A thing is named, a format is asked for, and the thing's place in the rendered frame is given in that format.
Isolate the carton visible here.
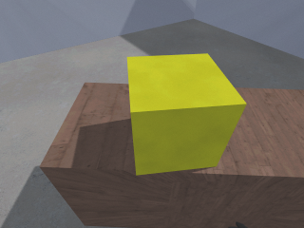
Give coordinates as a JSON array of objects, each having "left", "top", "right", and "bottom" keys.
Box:
[{"left": 126, "top": 53, "right": 247, "bottom": 176}]

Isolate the pedestal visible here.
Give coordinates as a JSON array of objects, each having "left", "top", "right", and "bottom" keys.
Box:
[{"left": 39, "top": 82, "right": 304, "bottom": 228}]

